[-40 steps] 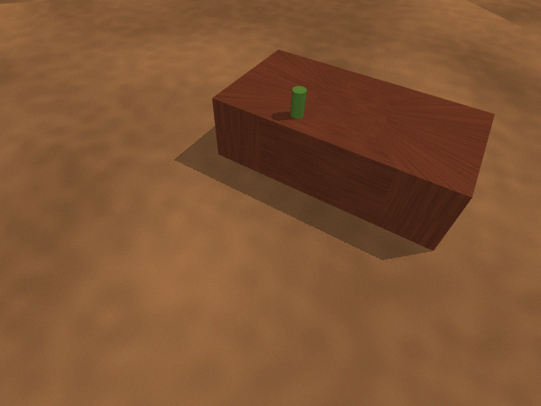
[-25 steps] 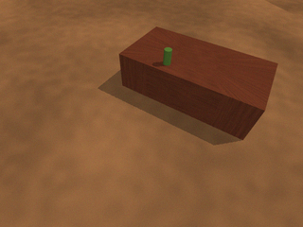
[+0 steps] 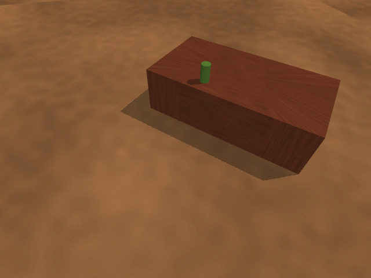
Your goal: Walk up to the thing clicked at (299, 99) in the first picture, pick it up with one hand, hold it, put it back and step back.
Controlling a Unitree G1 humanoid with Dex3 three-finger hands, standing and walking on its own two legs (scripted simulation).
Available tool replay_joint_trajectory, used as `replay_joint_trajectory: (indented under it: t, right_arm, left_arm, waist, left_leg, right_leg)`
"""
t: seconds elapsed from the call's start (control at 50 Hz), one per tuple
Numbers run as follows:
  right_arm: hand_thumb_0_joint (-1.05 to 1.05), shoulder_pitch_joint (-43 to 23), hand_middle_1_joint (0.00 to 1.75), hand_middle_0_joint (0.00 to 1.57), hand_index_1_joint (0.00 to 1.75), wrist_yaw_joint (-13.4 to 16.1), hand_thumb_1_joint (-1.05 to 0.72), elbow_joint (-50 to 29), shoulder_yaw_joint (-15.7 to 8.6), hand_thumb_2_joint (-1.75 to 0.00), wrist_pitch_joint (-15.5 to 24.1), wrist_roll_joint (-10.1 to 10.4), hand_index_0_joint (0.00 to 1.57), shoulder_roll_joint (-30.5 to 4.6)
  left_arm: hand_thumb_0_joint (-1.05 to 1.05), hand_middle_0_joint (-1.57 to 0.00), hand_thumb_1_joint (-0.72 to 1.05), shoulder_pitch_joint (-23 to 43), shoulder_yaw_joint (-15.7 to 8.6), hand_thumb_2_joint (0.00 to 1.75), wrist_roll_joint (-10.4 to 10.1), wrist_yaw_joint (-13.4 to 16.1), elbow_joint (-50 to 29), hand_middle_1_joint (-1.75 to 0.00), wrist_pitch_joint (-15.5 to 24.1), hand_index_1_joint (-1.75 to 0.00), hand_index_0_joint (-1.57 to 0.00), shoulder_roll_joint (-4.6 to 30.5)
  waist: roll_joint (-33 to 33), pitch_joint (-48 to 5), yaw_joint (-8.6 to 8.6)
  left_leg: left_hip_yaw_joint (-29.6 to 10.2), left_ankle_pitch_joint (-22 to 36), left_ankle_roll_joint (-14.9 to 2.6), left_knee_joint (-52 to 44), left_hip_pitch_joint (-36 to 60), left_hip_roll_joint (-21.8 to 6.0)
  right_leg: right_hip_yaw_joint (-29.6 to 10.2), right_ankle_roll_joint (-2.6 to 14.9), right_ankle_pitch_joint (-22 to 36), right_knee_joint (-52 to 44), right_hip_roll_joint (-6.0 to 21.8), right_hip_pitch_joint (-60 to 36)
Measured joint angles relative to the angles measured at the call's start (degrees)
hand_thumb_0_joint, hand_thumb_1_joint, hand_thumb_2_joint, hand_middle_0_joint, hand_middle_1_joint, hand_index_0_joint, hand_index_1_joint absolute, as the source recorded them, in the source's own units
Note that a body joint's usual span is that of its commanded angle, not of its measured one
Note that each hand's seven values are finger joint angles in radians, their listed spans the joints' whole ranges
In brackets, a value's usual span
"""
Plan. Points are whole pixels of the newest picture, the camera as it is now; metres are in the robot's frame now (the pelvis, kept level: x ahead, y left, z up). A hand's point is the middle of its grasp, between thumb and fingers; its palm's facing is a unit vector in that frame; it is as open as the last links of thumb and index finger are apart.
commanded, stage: stand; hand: left
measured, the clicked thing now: (205, 72) +1.38 -0.11 -0.36
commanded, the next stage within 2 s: walk up in 0.32 s
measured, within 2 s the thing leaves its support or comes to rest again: neither
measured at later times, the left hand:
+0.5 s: hand out of the picture +0.10 +0.25 -0.14, palm faces -0.14 -0.92 -0.37, open 7.4 cm
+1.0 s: hand (132, 228) +0.27 +0.15 -0.15, palm faces -0.25 -0.90 -0.37, open 7.4 cm
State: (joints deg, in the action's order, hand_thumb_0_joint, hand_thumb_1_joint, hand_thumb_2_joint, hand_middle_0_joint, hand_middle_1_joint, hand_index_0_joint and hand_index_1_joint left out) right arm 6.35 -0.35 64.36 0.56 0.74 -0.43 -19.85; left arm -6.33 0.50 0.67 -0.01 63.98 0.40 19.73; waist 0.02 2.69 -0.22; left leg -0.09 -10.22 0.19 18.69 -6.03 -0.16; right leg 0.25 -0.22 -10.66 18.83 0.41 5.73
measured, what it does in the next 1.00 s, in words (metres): walks ahead, turning right: right foot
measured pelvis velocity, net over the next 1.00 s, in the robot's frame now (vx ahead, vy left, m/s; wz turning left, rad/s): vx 0.20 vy -0.11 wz -0.30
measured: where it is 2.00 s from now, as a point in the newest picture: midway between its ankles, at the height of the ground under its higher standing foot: (206, 203)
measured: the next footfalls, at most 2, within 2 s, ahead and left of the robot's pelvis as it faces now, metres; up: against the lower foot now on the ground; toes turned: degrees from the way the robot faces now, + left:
right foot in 0.64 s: +0.16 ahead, -0.22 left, +0.00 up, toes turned -15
left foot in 1.12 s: +0.47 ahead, +0.00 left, +0.00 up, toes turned -14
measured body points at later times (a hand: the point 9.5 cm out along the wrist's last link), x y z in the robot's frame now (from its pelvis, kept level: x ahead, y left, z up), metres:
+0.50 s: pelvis +0.02 -0.02 +0.00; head +0.03 -0.03 +0.45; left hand +0.11 +0.30 -0.12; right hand +0.06 -0.34 -0.13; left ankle +0.00 +0.12 -0.75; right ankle +0.04 -0.15 -0.71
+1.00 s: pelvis +0.20 -0.11 -0.01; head +0.21 -0.12 +0.44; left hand +0.29 +0.19 -0.12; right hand +0.19 -0.44 -0.13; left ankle +0.36 +0.02 -0.71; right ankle +0.12 -0.21 -0.75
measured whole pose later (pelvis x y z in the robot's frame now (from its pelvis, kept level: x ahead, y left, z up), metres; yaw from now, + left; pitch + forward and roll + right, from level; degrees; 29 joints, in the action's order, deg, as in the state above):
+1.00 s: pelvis +0.20 -0.11 -0.01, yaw -17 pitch -2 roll -2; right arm 12.8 -6.2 50.9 -4.7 -0.1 -2.6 -25.0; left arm -22.5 -3.1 0.6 -2.3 52.3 4.7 20.9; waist -3.7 3.4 -2.2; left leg -1.6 -11.6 0.9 45.8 -31.1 -7.3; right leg -0.9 1.8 -17.7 24.8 -2.6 5.3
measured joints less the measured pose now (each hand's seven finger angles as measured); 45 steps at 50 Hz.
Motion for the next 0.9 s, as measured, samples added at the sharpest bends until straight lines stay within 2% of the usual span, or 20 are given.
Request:
replay_joint_trajectory:
  t: [0.32, 0.34, 0.38, 0.42, 0.48, 0.56, 0.6, 0.62, 0.64, 0.66, 0.68, 0.7, 0.74, 0.78, 0.84, 0.9]
  right_arm:
    - [0.0, 0.31, 0.3, 0.2, 0.3, -0.05, -0.9, 0.12, -0.03, -0.9, -0.02, 0.0, 0.2, -0.04]
    - [0.0, 0.48, 0.3, 0.2, 0.3, -0.47, -0.9, -0.54, -0.62, -0.9, -0.05, -0.44, 0.2, 0.02]
    - [0.0, 1.07, 0.3, 0.2, 0.3, -1.45, -0.9, -2.82, -2.13, -0.9, 0.85, -1.31, 0.2, -0.06]
    - [0.0, 1.67, 0.3, 0.2, 0.3, -1.96, -0.9, -5.42, -3.4, -0.9, 1.99, -1.56, 0.2, -0.7]
    - [0.0, 3.42, 0.3, 0.2, 0.3, -2.02, -0.9, -7.73, -4.68, -0.9, 2.92, -1.94, 0.2, -1.87]
    - [0.0, 5.74, 0.3, 0.2, 0.3, -2.78, -0.9, -8.17, -5.59, -0.9, 2.0, -2.48, 0.2, -4.0]
    - [0.0, 6.32, 0.3, 0.2, 0.3, -3.1, -0.9, -8.35, -6.03, -0.9, 1.34, -2.62, 0.2, -5.23]
    - [0.0, 6.56, 0.3, 0.2, 0.3, -3.16, -0.9, -8.57, -6.18, -0.9, 1.0, -2.61, 0.2, -5.75]
    - [0.0, 6.75, 0.3, 0.2, 0.3, -3.14, -0.9, -8.83, -6.26, -0.9, 0.69, -2.63, 0.2, -6.24]
    - [0.0, 6.74, 0.3, 0.2, 0.3, -2.96, -0.9, -8.93, -6.38, -0.9, 0.32, -2.6, 0.2, -6.85]
    - [0.0, 6.72, 0.3, 0.2, 0.3, -2.76, -0.9, -8.94, -6.38, -0.9, -0.22, -2.44, 0.2, -7.12]
    - [0.01, 6.6, 0.3, 0.2, 0.3, -2.76, -0.9, -8.9, -6.21, -0.9, -0.82, -2.15, 0.2, -7.1]
    - [0.01, 5.82, 0.3, 0.2, 0.3, -3.12, -0.91, -8.93, -5.62, -0.9, -1.43, -1.74, 0.2, -6.76]
    - [0.01, 4.82, 0.3, 0.2, 0.3, -3.53, -0.91, -9.54, -5.0, -0.9, -1.12, -1.08, 0.19, -6.23]
    - [0.01, 4.75, 0.3, 0.2, 0.3, -4.31, -0.91, -11.38, -4.36, -0.9, -0.35, -0.68, 0.2, -5.05]
    - [0.0, 5.53, 0.3, 0.2, 0.3, -5.18, -0.91, -12.75, -4.32, -0.9, -0.36, -1.18, 0.2, -4.47]
  left_arm:
    - [0.0, -0.2, 0.9, -0.61, 0.0, 0.9, 0.04, -0.04, 0.21, -0.3, -0.06, -0.3, -0.2, 0.05]
    - [0.0, -0.2, 0.9, -1.16, -0.68, 0.9, 0.28, -0.55, -0.61, -0.3, -0.27, -0.3, -0.2, 0.09]
    - [0.0, -0.2, 0.9, -3.25, -2.08, 0.9, 0.71, -1.82, -2.36, -0.3, -0.6, -0.3, -0.2, 0.61]
    - [0.0, -0.2, 0.9, -4.76, -2.92, 0.9, 1.2, -2.78, -2.96, -0.3, -1.32, -0.3, -0.2, 1.21]
    - [0.01, -0.2, 0.9, -5.31, -3.73, 0.9, 1.39, -4.04, -4.03, -0.3, -1.39, -0.3, -0.2, 2.86]
    - [0.01, -0.2, 0.9, -6.62, -5.09, 0.9, 1.02, -5.58, -6.72, -0.3, -0.78, -0.3, -0.2, 4.81]
    - [0.01, -0.2, 0.9, -7.6, -5.65, 0.9, 1.04, -5.84, -7.55, -0.3, -0.39, -0.3, -0.2, 5.41]
    - [0.01, -0.2, 0.9, -8.23, -5.91, 0.9, 1.09, -5.8, -7.86, -0.3, -0.03, -0.3, -0.2, 5.77]
    - [0.01, -0.2, 0.9, -8.82, -6.24, 0.9, 1.18, -5.56, -8.13, -0.3, 0.53, -0.3, -0.2, 6.12]
    - [0.0, -0.2, 0.9, -8.91, -6.64, 0.9, 1.29, -5.03, -8.28, -0.3, 1.15, -0.3, -0.2, 5.88]
    - [0.0, -0.2, 0.9, -9.05, -6.87, 0.9, 1.37, -4.4, -8.75, -0.3, 1.73, -0.3, -0.2, 5.5]
    - [0.0, -0.2, 0.9, -9.34, -6.86, 0.9, 1.25, -3.89, -9.25, -0.3, 2.12, -0.3, -0.2, 4.97]
    - [0.0, -0.2, 0.9, -10.42, -6.21, 0.9, 0.71, -3.43, -9.78, -0.3, 2.36, -0.3, -0.2, 3.61]
    - [0.0, -0.2, 0.9, -11.59, -5.25, 0.9, 0.29, -3.12, -9.75, -0.3, 2.42, -0.3, -0.2, 2.25]
    - [0.0, -0.2, 0.9, -13.27, -4.23, 0.9, -0.05, -2.81, -9.75, -0.3, 2.78, -0.3, -0.2, 1.21]
    - [0.0, -0.2, 0.9, -14.88, -3.74, 0.9, -0.24, -2.55, -10.25, -0.3, 3.35, -0.3, -0.21, 0.85]
  waist:
    - [-0.08, 0.28, -0.02]
    - [0.01, 0.16, -0.21]
    - [0.51, -0.4, -0.63]
    - [-0.05, -0.66, -0.13]
    - [-0.55, 0.23, 1.3]
    - [-0.74, 0.65, 0.95]
    - [-1.13, 0.44, 0.75]
    - [-1.28, 0.17, 0.69]
    - [-1.7, -0.07, 0.64]
    - [-3.22, 0.2, 0.6]
    - [-4.36, 0.35, 0.4]
    - [-4.86, 0.41, -0.14]
    - [-5.18, 0.49, -1.36]
    - [-5.43, 0.87, -1.81]
    - [-4.81, 1.24, -2.15]
    - [-4.07, 0.91, -2.44]
  left_leg:
    - [0.0, 0.13, 0.15, -0.34, 0.1, -0.13]
    - [0.48, -1.77, -0.25, 0.82, -0.36, -0.19]
    - [2.49, -6.55, -1.32, 3.28, -1.08, -0.27]
    - [4.34, -5.6, -1.91, 3.22, -0.91, -1.23]
    - [5.17, -3.79, -1.59, 2.12, 0.6, -2.46]
    - [7.28, -6.32, 0.21, 2.5, 3.7, -4.23]
    - [8.41, -9.34, 0.97, 5.47, 4.54, -5.36]
    - [8.82, -11.7, 0.92, 8.24, 4.44, -6.04]
    - [8.86, -14.82, 0.13, 12.49, 3.65, -7.18]
    - [7.19, -17.93, -1.21, 18.6, 1.95, -8.72]
    - [4.31, -19.77, -1.65, 26.09, -0.94, -8.71]
    - [1.99, -19.92, -1.58, 32.96, -3.94, -7.41]
    - [0.74, -18.26, -1.31, 41.84, -9.4, -4.63]
    - [1.25, -14.36, -1.33, 44.96, -14.44, -3.7]
    - [1.49, -8.98, -1.34, 42.37, -19.92, -4.06]
    - [0.41, -5.08, -0.46, 37.3, -23.42, -5.26]
  right_leg:
    - [0.0, 0.16, 0.0, -0.07, -0.12, 0.04]
    - [-0.49, 0.48, -1.69, 1.35, -0.24, 0.8]
    - [-1.61, 1.4, -8.91, 8.58, -0.18, 4.45]
    - [-0.68, 1.6, -12.58, 18.93, -0.19, 10.09]
    - [-0.1, 1.44, -13.01, 26.86, 1.28, 15.99]
    - [0.61, 0.85, -10.05, 23.66, 4.46, 18.6]
    - [1.4, 0.65, -6.99, 20.07, 5.43, 17.64]
    - [1.86, 0.67, -5.05, 17.98, 5.57, 16.5]
    - [2.15, 0.45, -1.88, 17.25, 5.0, 15.7]
    - [3.04, 0.46, -1.94, 19.56, 3.57, 15.74]
    - [3.88, 0.73, -3.96, 21.95, 2.44, 15.85]
    - [4.15, 1.08, -5.59, 23.04, 1.66, 15.5]
    - [3.55, 1.99, -6.52, 21.55, 0.39, 13.48]
    - [2.88, 2.37, -5.38, 17.22, -0.75, 10.38]
    - [1.73, 2.6, -3.76, 10.93, -1.8, 5.81]
    - [0.38, 2.79, -3.92, 7.43, -2.55, 2.82]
